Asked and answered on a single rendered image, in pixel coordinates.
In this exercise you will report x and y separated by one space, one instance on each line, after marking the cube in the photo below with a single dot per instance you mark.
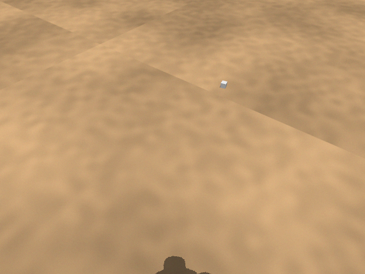
223 84

